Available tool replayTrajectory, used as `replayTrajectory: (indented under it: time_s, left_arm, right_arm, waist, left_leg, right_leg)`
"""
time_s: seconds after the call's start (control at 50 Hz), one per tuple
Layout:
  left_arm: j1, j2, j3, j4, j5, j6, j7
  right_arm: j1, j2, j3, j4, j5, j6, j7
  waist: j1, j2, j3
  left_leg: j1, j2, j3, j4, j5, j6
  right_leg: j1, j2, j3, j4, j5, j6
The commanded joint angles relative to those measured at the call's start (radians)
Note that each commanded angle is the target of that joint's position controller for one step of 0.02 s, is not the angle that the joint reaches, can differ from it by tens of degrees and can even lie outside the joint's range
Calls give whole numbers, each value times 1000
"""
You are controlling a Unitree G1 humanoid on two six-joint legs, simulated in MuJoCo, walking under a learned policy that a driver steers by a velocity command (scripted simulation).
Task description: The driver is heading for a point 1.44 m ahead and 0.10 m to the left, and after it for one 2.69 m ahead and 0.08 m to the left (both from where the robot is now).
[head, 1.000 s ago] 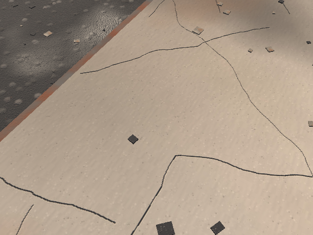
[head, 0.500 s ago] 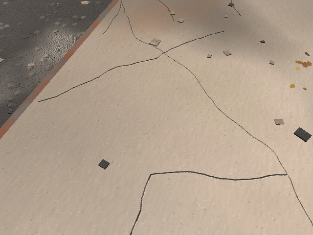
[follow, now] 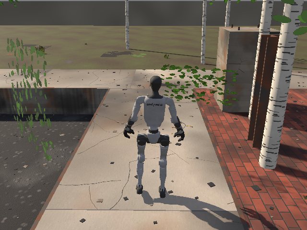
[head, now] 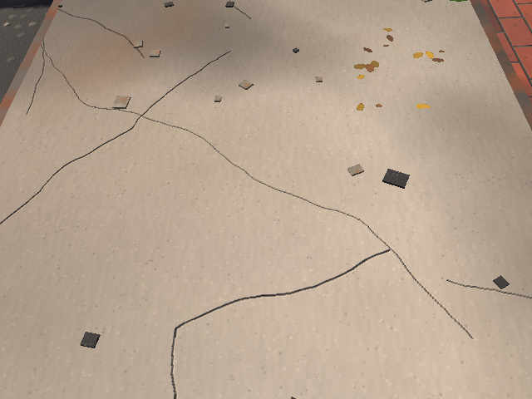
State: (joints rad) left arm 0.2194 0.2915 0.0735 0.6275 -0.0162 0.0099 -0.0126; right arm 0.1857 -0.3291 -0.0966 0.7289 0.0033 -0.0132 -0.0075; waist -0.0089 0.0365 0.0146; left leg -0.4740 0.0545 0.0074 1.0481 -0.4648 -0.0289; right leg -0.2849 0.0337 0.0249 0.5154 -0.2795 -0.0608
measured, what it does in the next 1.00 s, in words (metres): walks ahead: left foot, then right foot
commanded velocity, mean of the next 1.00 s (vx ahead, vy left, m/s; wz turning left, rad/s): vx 0.43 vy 0.00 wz -0.22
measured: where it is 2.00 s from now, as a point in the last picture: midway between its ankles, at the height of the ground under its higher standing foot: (337, 229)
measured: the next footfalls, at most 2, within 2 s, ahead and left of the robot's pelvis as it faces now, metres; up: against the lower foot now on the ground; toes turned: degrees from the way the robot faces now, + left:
left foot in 0.34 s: +0.23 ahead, +0.12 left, +0.00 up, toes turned -11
right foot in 0.82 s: +0.50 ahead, -0.18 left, +0.00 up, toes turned -12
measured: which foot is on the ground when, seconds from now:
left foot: up 0.00-0.32, down 0.34-0.84, up 0.86-1.00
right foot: down 0.00-0.34, up 0.36-0.80, down 0.82-1.00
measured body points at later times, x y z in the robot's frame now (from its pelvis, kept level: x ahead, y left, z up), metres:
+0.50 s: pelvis +0.18 +0.03 +0.00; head +0.20 +0.05 +0.45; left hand +0.34 +0.28 -0.11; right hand +0.23 -0.26 -0.09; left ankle +0.19 +0.13 -0.74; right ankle +0.12 -0.10 -0.66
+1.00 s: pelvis +0.44 -0.08 +0.00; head +0.46 -0.10 +0.45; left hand +0.60 +0.16 -0.10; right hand +0.49 -0.38 -0.12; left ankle +0.45 +0.08 -0.65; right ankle +0.46 -0.17 -0.74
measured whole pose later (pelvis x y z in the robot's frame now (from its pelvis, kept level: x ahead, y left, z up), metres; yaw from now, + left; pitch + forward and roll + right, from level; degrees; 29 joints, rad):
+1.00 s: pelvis +0.44 -0.08 +0.00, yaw -11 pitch +1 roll -1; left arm 0.26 0.27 0.05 0.71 0.00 -0.08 -0.03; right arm 0.26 -0.32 -0.04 0.78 0.02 -0.07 0.01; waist 0.01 0.04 0.04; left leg -0.52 0.09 -0.03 1.12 -0.31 0.01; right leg -0.26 0.05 -0.04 0.40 -0.16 -0.07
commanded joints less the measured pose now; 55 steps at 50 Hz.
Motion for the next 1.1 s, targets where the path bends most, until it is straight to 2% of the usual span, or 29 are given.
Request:
replayTrajectory:
  time_s: [0.02, 0.06, 0.12, 0.16, 0.24, 0.28, 0.32, 0.34, 0.36, 0.38, 0.4, 0.44, 0.48, 0.6, 0.64, 0.7, 0.76, 0.78, 0.8, 0.82, 0.84, 0.86, 0.88, 0.9, 0.92, 0.96, 1.0, 1.06, 1.1]
  left_arm:
    - [17, 151, 34, -60, 5, -30, 19]
    - [26, 156, 35, -60, 15, -41, 28]
    - [56, 181, 44, -42, 4, -49, 34]
    - [76, 193, 48, -30, -3, -49, 33]
    - [126, 179, 40, 1, -5, -52, 21]
    - [121, 169, 35, 7, -3, -50, 16]
    - [120, 126, 19, 8, 0, -48, 16]
    - [103, 75, 1, -6, 10, -52, 16]
    - [156, 27, -14, -44, -9, -65, 24]
    - [130, 108, 2, -44, -19, -74, 31]
    - [89, 151, 16, -38, -27, -79, 28]
    - [30, 126, 8, -40, -5, -85, 19]
    - [21, 99, 7, -38, 3, -86, 8]
    - [-111, 28, -24, -68, 11, -92, -2]
    - [-170, 22, -28, -77, 5, -97, -11]
    - [-237, 36, -24, -97, -6, -102, -26]
    - [-226, 69, -10, -103, -6, -106, -36]
    - [-167, 92, 2, -89, -2, -105, -33]
    - [-35, 127, 23, -51, 2, -102, -25]
    - [135, 174, 42, -15, 6, -96, -14]
    - [230, 287, 64, 2, 26, -91, -10]
    - [255, 211, 44, 9, 14, -88, -13]
    - [183, 164, 25, 12, 10, -88, -13]
    - [117, 143, 17, 7, 8, -87, -13]
    - [64, 119, 9, 9, 14, -88, -16]
    - [10, 93, 3, 9, 25, -100, -20]
    - [8, 100, 6, 29, 15, -116, -20]
    - [39, 124, 13, 63, 15, -120, -10]
    - [59, 132, 14, 79, 12, -114, -3]
  right_arm:
    - [-105, -114, -29, -104, -8, -46, 5]
    - [-97, -87, -21, -88, -8, -65, 11]
    - [-141, -49, -3, -88, -4, -79, 18]
    - [-164, -46, 3, -91, 5, -85, 27]
    - [-185, -64, 7, -101, 15, -100, 43]
    - [-150, -76, 4, -96, 17, -109, 45]
    - [-41, -94, -8, -68, 8, -114, 36]
    - [87, -135, -20, -51, -3, -118, 27]
    - [193, -249, -49, -16, -17, -110, 29]
    - [236, -191, -38, 0, -1, -107, 40]
    - [203, -132, -17, -2, 7, -106, 38]
    - [135, -79, 3, -15, -4, -95, 32]
    - [103, -59, 15, -20, -12, -92, 25]
    - [135, -108, 9, 18, 9, -86, 12]
    - [167, -121, 9, 36, 15, -80, 10]
    - [218, -133, 8, 65, 24, -69, 11]
    - [224, -151, 1, 81, 26, -52, 5]
    - [215, -163, -2, 80, 26, -47, 3]
    - [208, -156, 3, 79, 24, -42, 0]
    - [206, -122, 19, 62, 7, -42, -3]
    - [323, -1, 58, 27, -3, -59, 3]
    - [302, -41, 54, 45, 9, -81, 9]
    - [201, -117, 30, 16, 38, -91, 16]
    - [130, -115, 33, -2, 39, -95, 16]
    - [98, -103, 33, -6, 21, -94, 14]
    - [137, -77, 32, 9, 12, -73, 14]
    - [148, -46, 37, 16, 8, -55, 11]
    - [40, -35, 42, -19, -3, -51, 8]
    - [-31, -21, 49, -34, -2, -60, 15]
  waist:
    - [29, -187, -5]
    - [25, -164, -18]
    - [45, -169, -12]
    - [56, -182, -8]
    - [75, -177, 3]
    - [49, -183, 6]
    - [-10, -177, -28]
    - [-69, -104, -107]
    - [-57, 205, -193]
    - [-87, 223, -148]
    - [-79, 141, -49]
    - [-49, 60, 14]
    - [-21, 77, 22]
    - [-47, 45, 39]
    - [-69, 43, 44]
    - [-83, 45, 61]
    - [-45, 55, 47]
    - [-3, 62, 4]
    - [70, 50, -81]
    - [146, 19, -208]
    - [106, -241, -376]
    - [127, -283, -443]
    - [119, -209, -260]
    - [94, -141, -152]
    - [62, -93, -79]
    - [2, -130, -51]
    - [-19, -123, -35]
    - [-1, -91, 15]
    - [24, -85, 31]
  left_leg:
    - [-273, 17, -67, -26, 154, 6]
    - [-225, -5, -55, -131, 249, -5]
    - [-131, -38, -53, -333, 326, -24]
    - [-79, -48, -54, -421, 340, -29]
    - [15, -45, -51, -498, 342, -5]
    - [87, -47, -36, -546, 325, 23]
    - [266, -42, -32, -595, 313, 62]
    - [438, 69, -154, -614, 262, 116]
    - [676, 253, -536, -720, 28, 259]
    - [689, 325, -755, -815, -169, 312]
    - [628, 307, -671, -814, -183, 288]
    - [521, 231, -487, -831, -6, 260]
    - [431, 180, -379, -867, 142, 243]
    - [365, 133, -166, -911, 436, 238]
    - [355, 125, -124, -903, 462, 225]
    - [403, 165, -130, -891, 479, 215]
    - [497, 198, -126, -818, 647, 187]
    - [511, 188, -104, -738, 816, 174]
    - [482, 148, -63, -577, 951, 151]
    - [325, 108, -36, -336, 820, 118]
    - [-76, -52, 2, 85, 295, 44]
    - [-200, -89, -135, 223, -99, 45]
    - [-293, -28, -129, 274, -47, 54]
    - [-286, 19, -94, 234, 44, 59]
    - [-255, 49, -78, 174, 107, 53]
    - [-144, 87, -85, 107, 183, 40]
    - [-124, 92, -73, 60, 216, 21]
    - [-192, 99, -70, -99, 357, -2]
    - [-181, 84, -56, -245, 479, 0]
  right_leg:
    - [190, -244, 401, -330, -217, -181]
    - [179, -217, 351, -331, -104, -174]
    - [131, -187, 303, -310, -36, -159]
    - [107, -191, 305, -296, -37, -157]
    - [91, -225, 357, -265, -61, -153]
    - [92, -224, 373, -227, -41, -139]
    - [51, -170, 349, -128, 20, -100]
    - [-27, -109, 274, 83, 44, -57]
    - [-306, 30, 106, 417, -126, 16]
    - [-485, 26, 132, 617, -300, 40]
    - [-551, -18, 160, 691, -232, 26]
    - [-549, -84, 97, 661, -93, 23]
    - [-475, -123, 74, 590, -11, 34]
    - [-403, -121, 1, 262, 206, 82]
    - [-340, -99, -21, 148, 288, 83]
    - [-304, -82, -21, 62, 319, 62]
    - [-249, -60, -26, 6, 237, 16]
    - [-153, -34, -49, -10, 215, -6]
    - [35, -8, -75, -32, 225, -36]
    - [320, -100, 12, 10, 232, -81]
    - [711, -380, 483, -22, 60, -238]
    - [720, -427, 743, -184, -64, -266]
    - [593, -392, 600, -205, -94, -217]
    - [442, -350, 465, -223, -13, -193]
    - [309, -307, 373, -252, 86, -181]
    - [163, -256, 275, -316, 184, -177]
    - [105, -247, 210, -358, 252, -193]
    - [103, -235, 139, -392, 309, -193]
    - [112, -209, 86, -396, 318, -168]
Velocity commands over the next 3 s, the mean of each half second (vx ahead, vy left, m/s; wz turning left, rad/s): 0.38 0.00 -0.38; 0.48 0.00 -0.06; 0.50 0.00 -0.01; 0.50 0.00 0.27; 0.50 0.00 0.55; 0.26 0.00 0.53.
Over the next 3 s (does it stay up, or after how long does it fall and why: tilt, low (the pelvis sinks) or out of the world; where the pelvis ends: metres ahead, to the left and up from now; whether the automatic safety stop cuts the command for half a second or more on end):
stays up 1.46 -0.05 -0.01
